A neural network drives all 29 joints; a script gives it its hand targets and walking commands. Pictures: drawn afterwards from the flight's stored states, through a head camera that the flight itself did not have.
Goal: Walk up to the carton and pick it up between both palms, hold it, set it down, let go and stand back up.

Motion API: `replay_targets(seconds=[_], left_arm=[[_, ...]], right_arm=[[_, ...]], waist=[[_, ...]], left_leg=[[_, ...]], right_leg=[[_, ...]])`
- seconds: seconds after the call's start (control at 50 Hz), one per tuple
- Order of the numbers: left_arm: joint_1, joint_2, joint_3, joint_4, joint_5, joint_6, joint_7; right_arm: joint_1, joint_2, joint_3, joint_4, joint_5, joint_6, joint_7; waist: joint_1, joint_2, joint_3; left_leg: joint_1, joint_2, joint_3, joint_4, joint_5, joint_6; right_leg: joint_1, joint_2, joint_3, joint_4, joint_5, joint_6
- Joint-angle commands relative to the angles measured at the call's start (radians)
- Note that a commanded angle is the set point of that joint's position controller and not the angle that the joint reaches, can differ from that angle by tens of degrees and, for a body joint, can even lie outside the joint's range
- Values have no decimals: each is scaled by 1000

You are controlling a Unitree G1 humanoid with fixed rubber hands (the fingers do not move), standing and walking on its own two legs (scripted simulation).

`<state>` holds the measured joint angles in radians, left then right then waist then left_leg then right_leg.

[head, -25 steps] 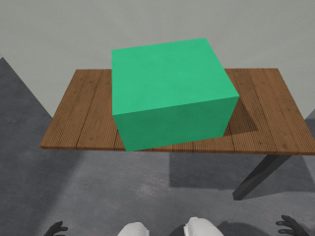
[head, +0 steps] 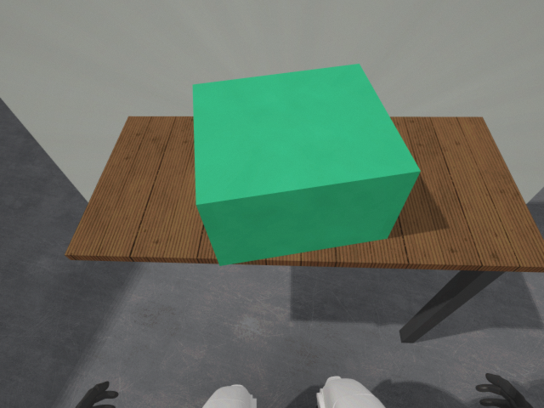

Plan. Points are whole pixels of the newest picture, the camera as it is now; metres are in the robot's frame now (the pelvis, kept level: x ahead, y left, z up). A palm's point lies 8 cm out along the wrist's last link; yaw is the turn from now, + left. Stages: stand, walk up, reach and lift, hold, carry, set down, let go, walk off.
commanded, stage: walk up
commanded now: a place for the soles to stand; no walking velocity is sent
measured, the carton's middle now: (291, 162) +0.50 -0.01 +0.02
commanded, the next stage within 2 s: reach and lift in 0.90 s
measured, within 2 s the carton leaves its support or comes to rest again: neither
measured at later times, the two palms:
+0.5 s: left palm out of the picture +0.07 +0.34 -0.10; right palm out of the picture +0.07 -0.30 -0.10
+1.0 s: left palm out of the picture +0.08 +0.34 -0.11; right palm out of the picture +0.09 -0.30 -0.12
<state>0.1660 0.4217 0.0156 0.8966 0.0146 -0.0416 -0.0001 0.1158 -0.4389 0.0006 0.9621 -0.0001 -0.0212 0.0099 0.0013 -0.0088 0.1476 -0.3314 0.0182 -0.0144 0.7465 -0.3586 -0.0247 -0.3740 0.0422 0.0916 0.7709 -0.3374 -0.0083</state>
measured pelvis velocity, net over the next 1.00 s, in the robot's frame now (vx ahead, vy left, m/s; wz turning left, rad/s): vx -0.02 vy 0.02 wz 0.02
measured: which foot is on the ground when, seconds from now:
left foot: down 0.00-1.00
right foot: down 0.00-1.00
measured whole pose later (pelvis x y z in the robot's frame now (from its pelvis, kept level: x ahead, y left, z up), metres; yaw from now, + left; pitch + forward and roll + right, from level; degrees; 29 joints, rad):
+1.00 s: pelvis -0.02 +0.02 -0.02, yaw +1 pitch -5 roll -1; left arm 0.12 0.41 0.01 0.80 0.01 0.24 0.03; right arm 0.10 -0.43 -0.06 1.04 -0.02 -0.13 0.08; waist 0.00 0.03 0.15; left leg -0.40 0.03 -0.01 0.90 -0.42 0.00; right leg -0.40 0.03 0.07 0.86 -0.37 0.01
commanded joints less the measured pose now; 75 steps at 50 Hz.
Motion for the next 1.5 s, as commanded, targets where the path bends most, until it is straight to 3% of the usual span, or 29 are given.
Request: replay_targets(seconds=[0.0,0.08,0.1,0.16,0.18,0.22,0.26,0.32,0.36,0.42,0.46,0.5,0.52,0.54,0.58,0.6,0.64,0.66,0.7,0.74,0.8,0.88,0.9,0.92,0.98,1.14,1.24,1.36,1.48], left_arm=[[24,257,65,-24,-5,-32,33],[-29,239,63,-21,-2,-20,29],[-27,234,54,-24,-6,-22,26],[-60,190,43,-26,-15,-17,25],[-34,192,55,-28,-14,-12,22],[52,187,60,-9,-6,-15,20],[76,210,74,-2,-4,-21,18],[44,278,85,-22,11,-31,23],[-19,287,87,-19,9,-31,22],[-33,231,70,-40,9,-18,21],[-59,168,48,-35,-13,-13,17],[13,201,62,-25,-11,-13,24],[55,198,68,-5,-11,-12,23],[96,189,71,4,-10,-17,21],[146,187,76,1,2,-25,17],[128,193,80,-2,2,-28,16],[40,284,82,-13,10,-36,23],[31,275,81,-41,15,-39,28],[-3,264,72,-41,6,-31,35],[-35,218,62,-49,3,-23,28],[-2,185,51,-29,-14,-18,18],[54,191,61,-23,-11,-20,21],[-399,115,8,-253,-21,196,56],[-321,76,23,-304,-23,290,79],[-309,77,13,-411,1,405,64],[-191,120,103,-578,33,475,60],[-123,100,197,-586,76,475,52],[-78,97,198,-742,-4,383,53],[-35,109,200,-687,-21,319,34]], right_arm=[[-79,-194,-81,-78,5,22,-2],[-37,-200,-80,-60,-5,26,2],[-37,-178,-89,-73,-15,28,6],[-30,-192,-80,-65,-18,24,12],[-42,-207,-87,-62,-13,18,15],[-93,-221,-81,-75,-11,18,10],[-96,-208,-84,-83,-5,26,7],[-62,-179,-88,-92,-4,36,7],[5,-171,-90,-74,-12,37,13],[41,-180,-91,-50,-16,29,18],[12,-215,-97,-63,-26,16,22],[-45,-250,-99,-77,-24,11,17],[-105,-242,-98,-75,-24,12,17],[-144,-223,-94,-103,-24,16,14],[-145,-227,-92,-99,-11,23,14],[-103,-194,-84,-98,-1,26,13],[-46,-162,-87,-84,-3,42,11],[-14,-175,-93,-67,-11,47,15],[-1,-185,-96,-64,-6,31,11],[38,-210,-101,-44,-14,21,17],[-40,-224,-96,-61,-15,13,9],[-63,-226,-93,-92,-10,15,7],[-313,-80,-258,74,-127,-183,44],[-256,-155,-277,54,-136,-206,74],[-237,-203,-323,-3,-152,-207,84],[-68,-152,-235,-184,-54,-177,55],[-25,-149,-184,-222,-22,-144,45],[28,-98,-174,-457,52,-171,36],[142,-37,-93,-406,77,-147,36]], waist=[[12,9,-267],[-22,-68,-267],[-20,-4,-265],[-38,20,-206],[-23,132,-219],[17,108,-258],[26,82,-231],[-6,-70,-162],[-21,-150,-167],[-43,-70,-202],[-57,102,-220],[-19,143,-178],[11,189,-174],[36,117,-185],[54,158,-194],[36,8,-217],[-11,-122,-169],[-15,-50,-193],[-20,-94,-221],[-62,-16,-244],[-26,49,-222],[5,139,-252],[-24,105,-151],[-42,211,-100],[-82,96,-130],[-21,-126,-226],[43,-96,-224],[32,-105,-328],[14,-101,-314]], left_leg=[[25,45,-24,-33,177,60],[80,54,-56,-71,92,90],[107,27,-38,-75,51,83],[89,99,-145,-265,-108,140],[81,144,-200,-315,-94,160],[8,219,-244,-307,-85,215],[-69,138,-163,-207,-96,166],[-84,10,-43,-32,-148,72],[-3,0,-24,19,-129,66],[115,18,-40,-111,-110,90],[129,121,-208,-313,-194,164],[-2,268,-396,-417,-273,229],[-45,287,-358,-417,-208,244],[-102,258,-305,-357,-187,241],[-149,182,-200,-274,-113,168],[-116,117,-134,-131,-106,128],[-130,-14,-40,42,-139,55],[-97,-11,-60,68,-184,58],[-37,10,-30,-33,-129,58],[148,45,-80,-145,-70,94],[88,169,-270,-321,-151,172],[49,185,-227,-273,-21,176],[-409,116,-4,-247,-456,25],[-566,169,-6,-290,-561,79],[-464,135,30,-224,-416,96],[39,29,73,-109,30,43],[30,0,87,-128,103,49],[104,-26,107,-181,158,37],[137,-56,132,-229,133,47]], right_leg=[[139,-218,295,-228,383,-127],[64,-203,285,-263,227,-119],[29,-214,313,-295,130,-121],[-34,-104,149,-214,7,-59],[4,-64,93,-160,-36,-47],[110,-33,-16,-92,-40,-33],[127,-65,82,-200,-55,-48],[33,-222,387,-386,-159,-134],[-17,-259,431,-419,-177,-152],[-81,-191,292,-369,-203,-101],[-76,-52,104,-162,-128,-25],[-32,-3,-28,25,-151,-7],[64,-18,-59,49,-136,-5],[110,-22,-64,-21,-106,-16],[214,-26,-16,-94,-5,-46],[199,-97,109,-261,26,-60],[102,-267,464,-391,-74,-168],[105,-288,495,-382,-93,-193],[84,-263,397,-332,-25,-172],[-56,-183,257,-282,5,-93],[-11,-37,44,-118,-7,-24],[62,-35,-9,-118,30,-29],[137,26,-220,86,-49,-8],[255,43,-239,208,-8,5],[230,18,-228,158,77,-4],[10,-35,-155,-139,109,-24],[106,-51,-88,-175,150,-11],[159,-63,-46,-236,207,15],[228,-68,-13,-302,172,17]])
